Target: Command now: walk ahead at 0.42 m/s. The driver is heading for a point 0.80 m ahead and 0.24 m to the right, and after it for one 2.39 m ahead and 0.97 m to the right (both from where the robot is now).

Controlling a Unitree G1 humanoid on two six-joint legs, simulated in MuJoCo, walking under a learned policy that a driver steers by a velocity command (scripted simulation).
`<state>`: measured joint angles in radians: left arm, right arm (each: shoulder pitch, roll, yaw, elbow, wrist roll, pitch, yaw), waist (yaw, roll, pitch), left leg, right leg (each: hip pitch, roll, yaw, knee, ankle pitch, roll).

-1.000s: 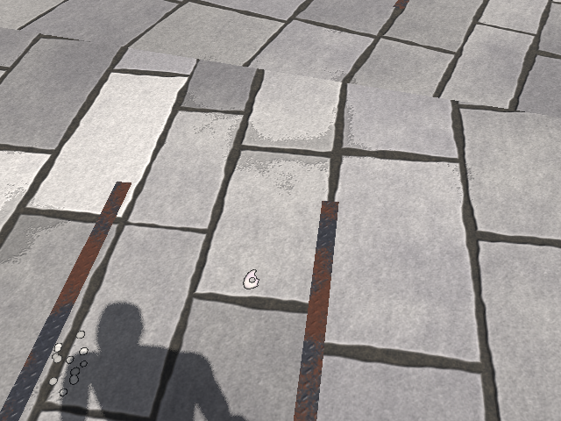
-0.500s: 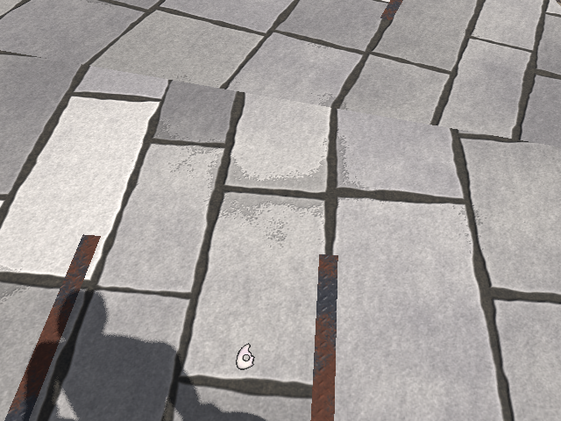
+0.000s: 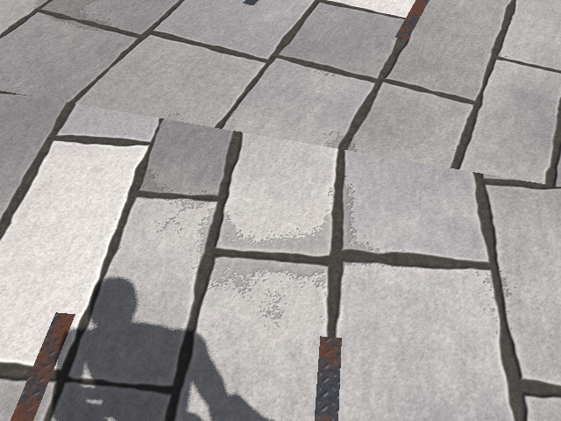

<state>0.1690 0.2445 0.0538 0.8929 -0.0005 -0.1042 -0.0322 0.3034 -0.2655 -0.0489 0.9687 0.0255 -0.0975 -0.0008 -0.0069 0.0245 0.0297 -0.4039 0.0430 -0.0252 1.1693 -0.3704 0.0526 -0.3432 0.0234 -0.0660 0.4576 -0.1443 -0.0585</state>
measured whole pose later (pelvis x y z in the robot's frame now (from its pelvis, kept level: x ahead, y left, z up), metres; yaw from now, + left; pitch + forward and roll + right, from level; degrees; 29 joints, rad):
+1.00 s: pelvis +0.16 -0.02 +0.01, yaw -20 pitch +3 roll +3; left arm 0.24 0.27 0.08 0.80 -0.01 0.00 0.04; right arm 0.04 -0.30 -0.10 0.88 0.00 0.00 -0.06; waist 0.02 0.02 0.03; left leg -0.52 -0.02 -0.07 0.90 -0.31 -0.06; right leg -0.28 0.04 0.09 0.43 -0.18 -0.06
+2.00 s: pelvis +0.32 -0.02 -0.01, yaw -31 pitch +1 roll -1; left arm 0.38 0.29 0.06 0.83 -0.03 -0.06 0.01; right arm 0.14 -0.30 -0.05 0.86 0.01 -0.10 0.04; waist 0.02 -0.03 0.02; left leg -0.36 0.00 0.05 0.59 -0.25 0.06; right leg -0.26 -0.02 0.07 0.97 -0.46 -0.01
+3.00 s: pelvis +0.68 -0.23 -0.01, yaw -19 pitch +2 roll -2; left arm 0.10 0.30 0.07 0.83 0.01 -0.01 0.02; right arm 0.17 -0.30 -0.08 0.69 0.01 0.01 0.01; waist -0.01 -0.02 0.05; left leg -0.40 0.01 0.02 0.59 -0.23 0.04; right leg -0.31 -0.05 -0.13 0.79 -0.49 0.02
